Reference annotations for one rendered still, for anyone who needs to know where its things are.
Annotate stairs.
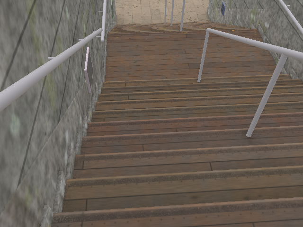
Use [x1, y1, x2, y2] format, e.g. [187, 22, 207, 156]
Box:
[51, 74, 303, 227]
[109, 21, 251, 34]

